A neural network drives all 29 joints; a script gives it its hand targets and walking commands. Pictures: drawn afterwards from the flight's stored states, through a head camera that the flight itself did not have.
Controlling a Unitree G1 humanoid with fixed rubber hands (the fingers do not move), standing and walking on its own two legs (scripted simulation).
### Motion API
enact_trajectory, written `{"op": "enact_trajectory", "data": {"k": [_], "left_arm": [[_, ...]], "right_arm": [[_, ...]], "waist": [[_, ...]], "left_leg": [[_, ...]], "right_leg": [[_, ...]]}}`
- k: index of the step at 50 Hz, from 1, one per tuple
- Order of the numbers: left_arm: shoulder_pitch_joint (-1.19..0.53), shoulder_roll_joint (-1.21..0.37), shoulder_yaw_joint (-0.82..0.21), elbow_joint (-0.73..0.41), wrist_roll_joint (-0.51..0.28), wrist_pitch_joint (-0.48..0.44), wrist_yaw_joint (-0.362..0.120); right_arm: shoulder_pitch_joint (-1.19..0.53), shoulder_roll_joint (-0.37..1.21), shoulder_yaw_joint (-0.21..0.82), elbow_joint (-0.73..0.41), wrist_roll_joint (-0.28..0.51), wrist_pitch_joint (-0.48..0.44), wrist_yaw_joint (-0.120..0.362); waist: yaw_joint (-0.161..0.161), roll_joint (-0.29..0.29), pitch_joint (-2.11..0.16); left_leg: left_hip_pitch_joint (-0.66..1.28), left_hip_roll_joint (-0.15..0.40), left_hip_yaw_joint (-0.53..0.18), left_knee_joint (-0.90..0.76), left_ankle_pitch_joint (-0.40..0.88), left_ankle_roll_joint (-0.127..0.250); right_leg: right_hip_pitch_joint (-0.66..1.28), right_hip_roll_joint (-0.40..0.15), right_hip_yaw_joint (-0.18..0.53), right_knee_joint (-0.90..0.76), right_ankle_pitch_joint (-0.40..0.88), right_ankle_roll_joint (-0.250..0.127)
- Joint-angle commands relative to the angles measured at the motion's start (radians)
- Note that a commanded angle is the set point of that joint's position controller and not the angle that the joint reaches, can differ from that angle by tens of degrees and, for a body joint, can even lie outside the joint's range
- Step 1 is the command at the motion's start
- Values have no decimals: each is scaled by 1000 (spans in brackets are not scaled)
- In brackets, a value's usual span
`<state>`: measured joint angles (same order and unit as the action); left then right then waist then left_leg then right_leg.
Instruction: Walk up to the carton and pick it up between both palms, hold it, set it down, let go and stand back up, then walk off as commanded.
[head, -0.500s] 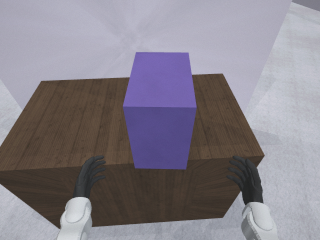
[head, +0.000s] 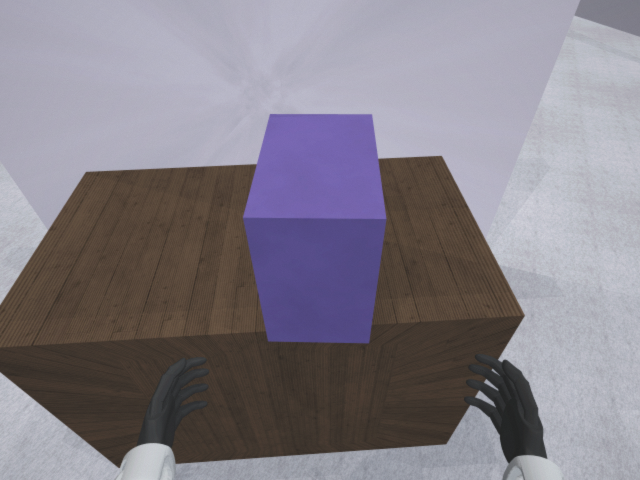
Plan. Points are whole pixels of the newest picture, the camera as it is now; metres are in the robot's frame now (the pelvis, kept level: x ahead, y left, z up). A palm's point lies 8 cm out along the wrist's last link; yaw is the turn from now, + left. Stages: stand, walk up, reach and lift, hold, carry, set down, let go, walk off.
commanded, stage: set down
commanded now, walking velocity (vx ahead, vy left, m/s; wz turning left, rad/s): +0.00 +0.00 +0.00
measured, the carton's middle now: (319, 228) +0.52 +0.05 +0.03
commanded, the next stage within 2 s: let go in 1.30 s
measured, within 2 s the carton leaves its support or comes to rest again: neither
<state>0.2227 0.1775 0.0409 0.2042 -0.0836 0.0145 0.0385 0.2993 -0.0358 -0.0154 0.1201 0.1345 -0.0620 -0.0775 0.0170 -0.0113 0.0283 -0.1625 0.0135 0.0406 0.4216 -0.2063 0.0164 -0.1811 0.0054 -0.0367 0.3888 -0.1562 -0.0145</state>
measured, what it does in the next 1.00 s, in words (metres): stands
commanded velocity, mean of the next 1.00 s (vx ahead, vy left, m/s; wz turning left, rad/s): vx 0.00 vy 0.00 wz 0.00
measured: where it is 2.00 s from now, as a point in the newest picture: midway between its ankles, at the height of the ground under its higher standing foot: outside the picture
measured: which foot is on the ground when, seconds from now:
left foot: down 0.00-1.00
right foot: down 0.00-1.00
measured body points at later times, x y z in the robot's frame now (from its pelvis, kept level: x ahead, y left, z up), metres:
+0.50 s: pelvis +0.02 +0.00 +0.00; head +0.04 +0.01 +0.45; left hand +0.23 +0.23 -0.02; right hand +0.21 -0.19 -0.03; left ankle +0.02 +0.11 -0.74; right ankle +0.04 -0.11 -0.74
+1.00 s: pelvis +0.02 +0.00 +0.00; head +0.03 +0.01 +0.45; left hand +0.20 +0.23 -0.05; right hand +0.20 -0.19 -0.06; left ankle +0.02 +0.11 -0.74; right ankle +0.04 -0.11 -0.74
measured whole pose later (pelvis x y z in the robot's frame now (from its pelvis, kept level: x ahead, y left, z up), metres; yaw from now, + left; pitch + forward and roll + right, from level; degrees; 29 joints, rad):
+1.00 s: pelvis +0.02 +0.00 +0.00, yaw +0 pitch -3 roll +0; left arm 0.26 0.18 0.04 0.31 -0.08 0.10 0.03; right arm 0.26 -0.08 -0.02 0.49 0.03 -0.14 -0.03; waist 0.02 -0.01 0.06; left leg -0.13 0.01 0.04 0.40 -0.22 0.01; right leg -0.15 0.00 -0.04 0.37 -0.17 -0.01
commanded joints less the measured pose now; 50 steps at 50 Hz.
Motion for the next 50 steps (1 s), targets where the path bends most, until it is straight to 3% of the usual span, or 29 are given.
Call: {"op": "enact_trajectory", "data": {"k": [1, 4, 5, 7, 9, 11, 13, 18, 23, 24, 25, 27, 28, 30, 31, 32, 33, 34, 37, 38, 40, 41, 42, 43, 45, 46, 47, 48, 50], "left_arm": [[-127, 130, -17, -213, -51, -6, 9], [-108, 117, -34, -222, -63, -23, 9], [-96, 107, -40, -196, -44, -19, 11], [-80, 98, -40, -174, -25, -6, 11], [-79, 110, -34, -180, -37, -15, 6], [-63, 97, -32, -170, -15, -7, 10], [-44, 104, -15, -123, 0, -1, 7], [1, 100, -1, -118, 18, -11, -19], [52, 82, -10, -105, 32, -4, -28], [48, 70, -21, -52, 41, 6, -34], [48, 95, -18, -89, 16, 1, -33], [61, 90, -1, -138, 34, -6, -21], [69, 67, -8, -32, 64, 13, -23], [18, 89, -21, -2, 52, 15, -31], [32, 106, -14, -58, 35, 3, -24], [7, 93, -29, -54, 45, 10, -21], [-14, 102, -16, -21, 59, 21, -11], [-1, 84, -35, -3, 60, 20, -14], [6, 105, -26, 17, 48, 29, -14], [10, 112, -29, -10, 52, 23, -4], [30, 98, -31, 0, 64, 22, -16], [7, 98, -26, 3, 84, 38, -16], [-12, 97, -32, 79, 81, 59, -25], [-25, 106, -54, 22, 70, 54, -21], [-5, 113, -36, 40, 67, 62, -17], [-16, 109, -34, 51, 88, 74, -14], [-27, 110, -27, 89, 90, 81, -18], [-7, 114, -53, 6, 68, 62, -5], [-44, 119, -45, 32, 67, 72, -14]], "right_arm": [[-98, -132, 102, -200, -21, -26, 18], [-84, -129, 93, -192, -21, -26, 19], [-64, -116, 106, -123, -25, -20, 23], [-70, -129, 93, -75, -32, -15, 27], [-69, -135, 92, -143, -26, -32, 28], [-50, -157, 84, -77, -36, -39, 36], [-59, -170, 89, -79, -36, -45, 37], [-4, -149, 81, -52, -48, -79, 30], [11, -189, 73, 0, -28, -112, 39], [2, -185, 66, 70, -42, -111, 41], [-20, -200, 37, 1, -43, -130, 40], [-7, -205, 45, 2, -32, -142, 52], [-18, -212, 54, 95, -54, -129, 62], [-47, -193, 40, 90, -65, -133, 60], [-34, -187, 46, 26, -47, -138, 61], [-48, -185, 30, 87, -58, -134, 63], [-80, -222, 17, 134, -68, -127, 71], [-61, -218, 13, 159, -77, -114, 70], [-87, -218, -10, 147, -85, -122, 69], [-75, -215, 3, 135, -79, -128, 73], [-48, -219, -1, 161, -81, -131, 69], [-70, -226, -17, 221, -97, -120, 71], [-90, -204, -10, 244, -103, -111, 69], [-81, -199, -20, 239, -109, -105, 61], [-91, -212, -27, 214, -104, -112, 68], [-95, -211, -34, 279, -115, -107, 69], [-117, -209, -30, 284, -127, -108, 68], [-103, -220, -29, 219, -115, -115, 75], [-139, -218, -42, 243, -124, -120, 69]], "waist": [[66, 28, -52], [38, 12, -77], [38, 63, -50], [35, 80, -37], [26, 26, -87], [35, 78, -59], [47, 72, -54], [23, 21, -121], [16, 65, -128], [3, 67, -121], [4, 25, -116], [30, 71, -130], [22, 87, -78], [13, 36, -83], [16, 29, -79], [-1, 51, -74], [22, 74, -69], [-3, 80, -53], [8, 51, -78], [11, 80, -86], [0, 53, -79], [-7, 91, -55], [-18, 68, -35], [-37, 78, -51], [-21, 60, -60], [-23, 99, -46], [-17, 67, -24], [-11, 78, -90], [-14, 63, -67]], "left_leg": [[-9, -10, 26, -165, -29, 1], [30, -18, 29, -147, 13, -4], [19, -9, 26, -160, 16, -12], [43, -9, 20, -143, 48, -23], [67, -14, 24, -142, 60, -11], [76, -12, 25, -136, 136, -26], [92, -15, 29, -130, 154, -31], [142, -29, 33, -97, 241, -36], [176, -18, 22, -93, 353, -49], [164, -19, 19, -86, 310, -49], [173, -27, 30, -88, 309, -47], [185, -21, 34, -85, 355, -62], [165, -20, 19, -92, 339, -65], [144, -22, 26, -100, 265, -51], [129, -18, 28, -109, 249, -48], [120, -16, 25, -114, 216, -48], [118, -13, 30, -124, 184, -45], [119, -6, 23, -123, 198, -54], [127, -13, 29, -113, 177, -47], [122, -12, 33, -119, 220, -48], [122, -11, 29, -112, 243, -50], [112, -5, 21, -116, 218, -63], [110, -15, 29, -118, 163, -59], [113, -9, 23, -119, 155, -57], [110, -8, 28, -123, 150, -54], [124, -17, 30, -112, 164, -64], [91, -17, 29, -116, 134, -58], [108, 0, 16, -116, 168, -52], [102, -12, 34, -113, 147, -58]], "right_leg": [[112, -17, 41, -91, -219, -24], [87, -22, 48, -98, -180, -17], [110, -21, 49, -92, -167, -26], [84, -17, 43, -98, -162, -31], [86, -20, 47, -106, -136, -22], [87, -18, 39, -99, -84, -26], [89, -16, 38, -103, -77, -29], [106, -10, 38, -114, 8, -15], [131, 8, 29, -109, 92, -28], [142, 3, 34, -117, 51, -37], [102, 7, 24, -126, 55, -21], [122, 15, 18, -110, 86, -31], [96, 22, 20, -117, 51, -43], [117, 11, 26, -132, 12, -33], [124, 10, 22, -121, 22, -28], [111, 5, 25, -123, 2, -30], [103, 10, 23, -116, -30, -35], [105, 12, 21, -117, -15, -43], [102, 7, 21, -112, -27, -31], [115, 7, 20, -110, 21, -34], [125, 13, 20, -107, 51, -27], [125, 14, 13, -106, 23, -32], [108, 4, 22, -121, -23, -31], [98, 1, 22, -115, -20, -30], [111, 6, 20, -113, -21, -31], [97, 3, 14, -111, -23, -33], [90, 4, 20, -115, -48, -28], [116, 7, 18, -101, 1, -33], [93, 4, 15, -104, -15, -27]]}}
